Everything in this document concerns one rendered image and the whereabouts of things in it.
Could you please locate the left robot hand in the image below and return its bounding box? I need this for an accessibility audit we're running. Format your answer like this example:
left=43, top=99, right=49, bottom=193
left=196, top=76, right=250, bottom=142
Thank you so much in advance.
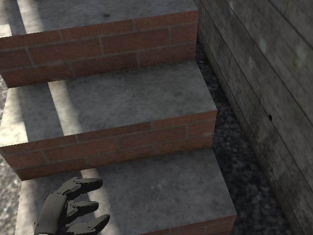
left=33, top=176, right=111, bottom=235

